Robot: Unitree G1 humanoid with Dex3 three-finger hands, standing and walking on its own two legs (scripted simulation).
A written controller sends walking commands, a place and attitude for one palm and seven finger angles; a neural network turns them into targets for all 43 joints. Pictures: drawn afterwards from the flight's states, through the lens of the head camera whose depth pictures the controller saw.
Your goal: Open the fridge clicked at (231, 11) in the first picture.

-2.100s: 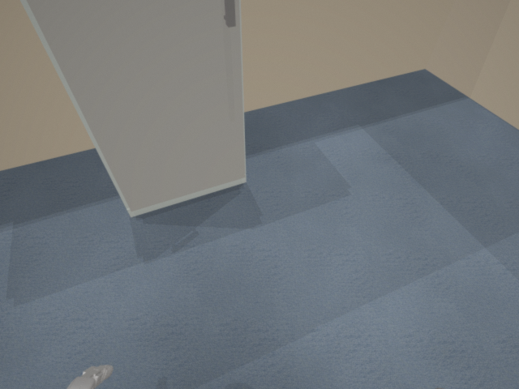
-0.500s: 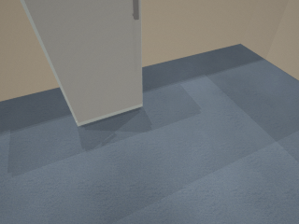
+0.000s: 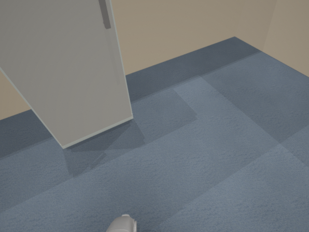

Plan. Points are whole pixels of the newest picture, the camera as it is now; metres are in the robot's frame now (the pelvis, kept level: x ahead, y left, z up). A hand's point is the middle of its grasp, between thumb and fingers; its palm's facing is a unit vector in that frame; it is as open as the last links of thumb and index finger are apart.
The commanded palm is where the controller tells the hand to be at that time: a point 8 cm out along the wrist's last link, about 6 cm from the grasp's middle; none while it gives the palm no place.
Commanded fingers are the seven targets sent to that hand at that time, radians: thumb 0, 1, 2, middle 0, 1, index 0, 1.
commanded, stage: walk to a spot facing it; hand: right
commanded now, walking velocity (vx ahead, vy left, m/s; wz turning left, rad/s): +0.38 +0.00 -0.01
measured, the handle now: out of the picture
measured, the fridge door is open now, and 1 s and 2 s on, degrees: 0 0 0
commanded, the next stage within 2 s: turn to face it in 0.26 s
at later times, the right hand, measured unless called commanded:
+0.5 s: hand (214, 209) +0.24 -0.16 -0.19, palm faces +0.11 +0.97 -0.20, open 7.2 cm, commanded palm none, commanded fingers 0.00 -0.90 -0.90 0.20 0.30 0.20 0.30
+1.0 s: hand (207, 155) +0.42 -0.16 -0.17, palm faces -0.16 +0.94 -0.29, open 7.4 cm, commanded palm none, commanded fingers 0.00 -0.90 -0.90 0.20 0.30 0.20 0.30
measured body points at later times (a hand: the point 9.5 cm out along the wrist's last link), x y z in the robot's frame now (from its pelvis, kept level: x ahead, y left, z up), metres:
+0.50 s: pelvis +0.22 +0.03 -0.01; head +0.24 +0.01 +0.44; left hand +0.30 +0.27 -0.15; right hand +0.23 -0.21 -0.17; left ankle +0.22 +0.14 -0.75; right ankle +0.29 -0.10 -0.72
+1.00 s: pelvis +0.29 +0.03 -0.03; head +0.32 +0.07 +0.42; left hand +0.30 +0.29 -0.19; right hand +0.43 -0.21 -0.15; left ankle +0.30 +0.13 -0.75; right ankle +0.32 -0.10 -0.73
